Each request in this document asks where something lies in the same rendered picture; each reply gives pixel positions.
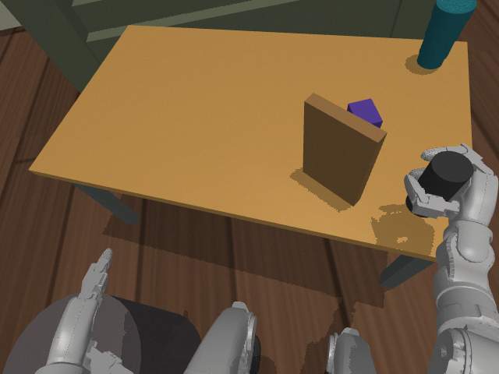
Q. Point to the left robot hand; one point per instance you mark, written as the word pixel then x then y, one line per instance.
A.
pixel 73 341

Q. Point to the coffee table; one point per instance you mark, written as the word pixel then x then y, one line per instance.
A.
pixel 213 120

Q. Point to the right robot arm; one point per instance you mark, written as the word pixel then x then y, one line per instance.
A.
pixel 467 321

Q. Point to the sofa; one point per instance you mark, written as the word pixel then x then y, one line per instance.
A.
pixel 77 35

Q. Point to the right robot hand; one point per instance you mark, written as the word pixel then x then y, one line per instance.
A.
pixel 474 201

